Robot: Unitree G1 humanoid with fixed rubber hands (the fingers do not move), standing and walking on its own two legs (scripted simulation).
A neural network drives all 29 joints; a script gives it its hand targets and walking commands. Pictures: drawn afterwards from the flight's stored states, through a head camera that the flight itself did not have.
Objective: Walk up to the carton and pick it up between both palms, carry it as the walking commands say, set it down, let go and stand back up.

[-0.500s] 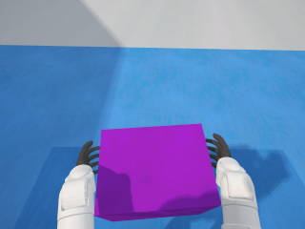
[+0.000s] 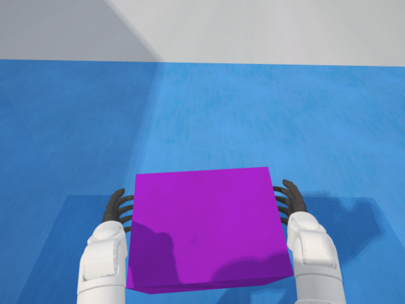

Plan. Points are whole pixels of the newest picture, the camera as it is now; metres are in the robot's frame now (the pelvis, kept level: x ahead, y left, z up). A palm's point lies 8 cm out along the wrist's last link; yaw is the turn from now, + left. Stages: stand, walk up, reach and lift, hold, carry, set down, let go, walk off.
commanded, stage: carry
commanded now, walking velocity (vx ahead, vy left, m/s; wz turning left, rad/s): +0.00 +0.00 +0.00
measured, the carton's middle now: (205, 234) +0.29 +0.00 -0.05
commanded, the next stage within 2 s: none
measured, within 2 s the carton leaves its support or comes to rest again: neither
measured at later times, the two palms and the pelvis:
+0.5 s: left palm (112, 226) +0.27 +0.18 +0.03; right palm (294, 217) +0.28 -0.18 +0.04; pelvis +0.00 +0.00 +0.00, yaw +0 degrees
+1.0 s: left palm (112, 225) +0.27 +0.18 +0.03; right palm (293, 216) +0.28 -0.18 +0.04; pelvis +0.01 +0.00 +0.00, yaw +0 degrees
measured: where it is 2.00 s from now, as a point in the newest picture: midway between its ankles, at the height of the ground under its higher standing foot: outside the picture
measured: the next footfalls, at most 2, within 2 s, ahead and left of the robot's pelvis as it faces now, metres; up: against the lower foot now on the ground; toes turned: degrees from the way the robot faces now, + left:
left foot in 1.68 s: +0.06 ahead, +0.23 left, +0.00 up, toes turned +18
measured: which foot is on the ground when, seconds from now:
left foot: down 0.00-1.00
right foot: down 0.00-1.00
